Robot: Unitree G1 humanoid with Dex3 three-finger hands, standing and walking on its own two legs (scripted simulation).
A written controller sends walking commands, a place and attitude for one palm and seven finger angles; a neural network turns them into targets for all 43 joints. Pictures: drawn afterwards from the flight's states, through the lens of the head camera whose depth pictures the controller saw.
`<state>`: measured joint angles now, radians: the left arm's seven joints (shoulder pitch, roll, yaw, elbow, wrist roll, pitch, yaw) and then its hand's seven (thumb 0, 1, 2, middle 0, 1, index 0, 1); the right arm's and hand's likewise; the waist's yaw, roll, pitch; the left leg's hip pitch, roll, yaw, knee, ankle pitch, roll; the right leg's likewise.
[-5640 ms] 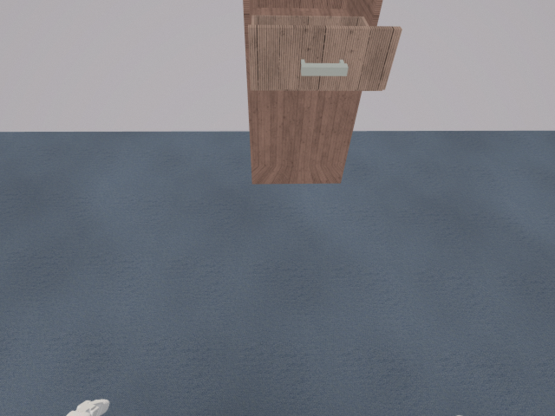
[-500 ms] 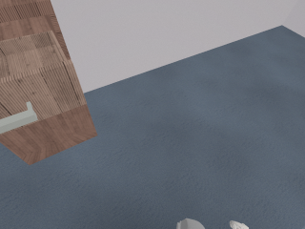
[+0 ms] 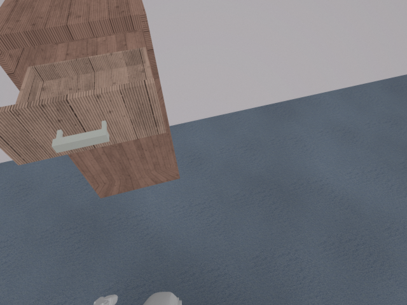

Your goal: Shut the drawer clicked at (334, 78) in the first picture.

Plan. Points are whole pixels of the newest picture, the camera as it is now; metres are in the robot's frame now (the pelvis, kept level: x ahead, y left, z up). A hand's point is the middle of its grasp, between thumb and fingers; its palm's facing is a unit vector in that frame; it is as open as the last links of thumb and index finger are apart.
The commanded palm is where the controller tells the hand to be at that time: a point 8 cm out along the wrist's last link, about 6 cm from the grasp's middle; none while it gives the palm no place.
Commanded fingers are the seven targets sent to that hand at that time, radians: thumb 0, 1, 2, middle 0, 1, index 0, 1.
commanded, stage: turn to face it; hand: left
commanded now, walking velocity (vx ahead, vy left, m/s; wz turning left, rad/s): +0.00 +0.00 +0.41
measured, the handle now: (81, 134) +0.50 +0.33 +0.02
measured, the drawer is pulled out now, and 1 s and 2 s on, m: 0.30 0.30 0.30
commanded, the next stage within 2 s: take the last steps up to it in 0.38 s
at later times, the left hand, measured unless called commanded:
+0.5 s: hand out of the picture +0.00 +0.25 -0.17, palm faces +0.22 -0.94 -0.26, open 7.4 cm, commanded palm none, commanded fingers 0.00 0.90 0.90 -0.20 -0.30 -0.20 -0.30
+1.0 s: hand out of the picture -0.10 +0.18 -0.18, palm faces +0.35 -0.93 -0.13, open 7.3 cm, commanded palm none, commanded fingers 0.00 0.90 0.90 -0.20 -0.30 -0.20 -0.30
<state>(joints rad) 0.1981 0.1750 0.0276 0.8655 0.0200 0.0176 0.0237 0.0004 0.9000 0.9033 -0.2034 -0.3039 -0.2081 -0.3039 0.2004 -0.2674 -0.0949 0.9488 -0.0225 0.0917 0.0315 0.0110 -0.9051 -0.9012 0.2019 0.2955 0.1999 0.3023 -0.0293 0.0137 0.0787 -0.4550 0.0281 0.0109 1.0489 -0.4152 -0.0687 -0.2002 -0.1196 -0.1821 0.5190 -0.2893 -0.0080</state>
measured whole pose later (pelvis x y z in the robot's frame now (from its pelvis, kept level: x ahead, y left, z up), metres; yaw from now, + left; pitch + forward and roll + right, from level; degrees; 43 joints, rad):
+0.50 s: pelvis -0.02 +0.04 +0.00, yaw +9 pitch -2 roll +0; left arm 0.22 0.22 0.05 0.95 0.01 0.06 0.02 0.00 0.91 0.90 -0.20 -0.30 -0.20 -0.30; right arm 0.16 -0.19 -0.03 0.95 -0.02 0.04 0.00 0.01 -0.90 -0.90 0.21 0.30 0.21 0.30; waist 0.01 0.00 0.07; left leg -0.22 -0.03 0.01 0.47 -0.22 0.04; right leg -0.36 -0.06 -0.04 0.84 -0.44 0.07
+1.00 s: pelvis +0.02 +0.06 +0.00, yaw +13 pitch +0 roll -1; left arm 0.47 0.11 0.04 1.14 0.02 -0.03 0.01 0.00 0.90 0.90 -0.20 -0.30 -0.21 -0.30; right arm 0.28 -0.17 -0.06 1.08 -0.03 0.00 0.01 0.01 -0.91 -0.90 0.20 0.30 0.20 0.30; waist 0.04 -0.01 0.01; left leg -0.31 0.07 0.09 0.58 -0.29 0.00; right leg -0.11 -0.04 -0.11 0.42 -0.30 0.01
